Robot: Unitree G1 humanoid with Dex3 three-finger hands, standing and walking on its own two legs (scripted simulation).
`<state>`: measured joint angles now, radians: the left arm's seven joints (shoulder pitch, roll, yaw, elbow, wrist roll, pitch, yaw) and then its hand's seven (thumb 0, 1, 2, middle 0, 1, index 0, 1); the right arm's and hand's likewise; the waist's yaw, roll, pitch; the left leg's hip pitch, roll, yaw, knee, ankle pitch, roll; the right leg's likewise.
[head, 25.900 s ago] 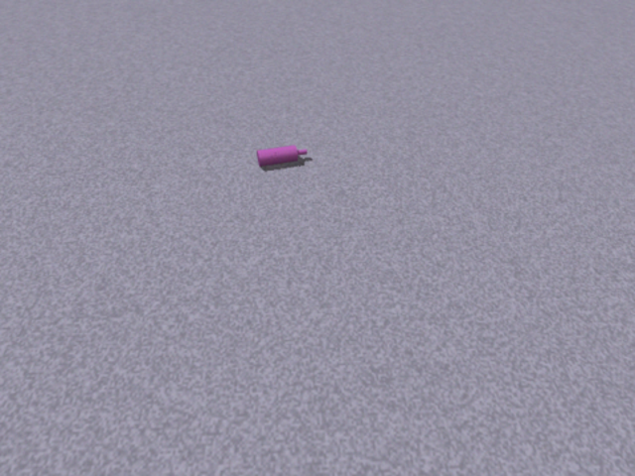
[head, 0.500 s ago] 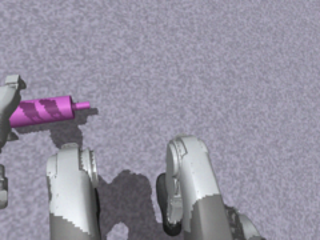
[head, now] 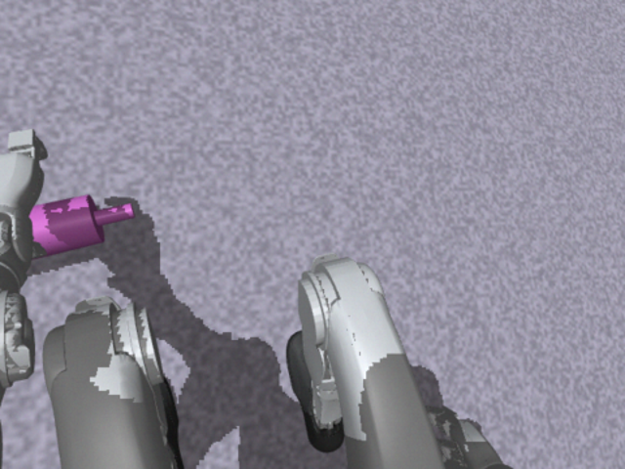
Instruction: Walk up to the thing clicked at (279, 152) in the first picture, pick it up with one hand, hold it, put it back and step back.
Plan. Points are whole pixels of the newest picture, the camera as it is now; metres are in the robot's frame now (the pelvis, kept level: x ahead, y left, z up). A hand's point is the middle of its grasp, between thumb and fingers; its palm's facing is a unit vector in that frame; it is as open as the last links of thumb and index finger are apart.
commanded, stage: approach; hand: left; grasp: from above
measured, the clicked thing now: (47, 229) +0.45 +0.28 -0.28
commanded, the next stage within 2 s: close in in 0.06 s
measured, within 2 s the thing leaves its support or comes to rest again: neither
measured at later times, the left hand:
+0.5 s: hand (9, 241) +0.41 +0.29 -0.20, palm faces -0.47 -0.12 -0.88, open 13.7 cm
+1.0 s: hand (26, 241) +0.43 +0.30 -0.26, palm faces -0.47 -0.15 -0.87, open 14.1 cm
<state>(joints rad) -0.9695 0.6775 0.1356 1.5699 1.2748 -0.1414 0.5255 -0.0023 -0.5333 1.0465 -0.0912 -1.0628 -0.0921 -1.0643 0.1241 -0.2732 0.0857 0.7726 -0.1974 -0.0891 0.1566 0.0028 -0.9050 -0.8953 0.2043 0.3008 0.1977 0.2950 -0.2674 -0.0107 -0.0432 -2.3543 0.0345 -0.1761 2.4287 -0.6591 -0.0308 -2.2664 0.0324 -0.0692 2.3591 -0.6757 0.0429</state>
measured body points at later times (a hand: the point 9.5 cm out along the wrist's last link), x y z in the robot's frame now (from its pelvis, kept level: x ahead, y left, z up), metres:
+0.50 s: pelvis +0.00 +0.00 +0.00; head +0.23 +0.09 +0.38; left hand +0.43 +0.30 -0.14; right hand +0.09 -0.27 -0.10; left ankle +0.08 +0.14 -0.29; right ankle +0.10 -0.12 -0.29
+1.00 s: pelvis +0.01 +0.00 -0.03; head +0.28 +0.09 +0.33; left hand +0.45 +0.30 -0.21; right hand +0.04 -0.25 -0.12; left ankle +0.08 +0.14 -0.29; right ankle +0.10 -0.12 -0.29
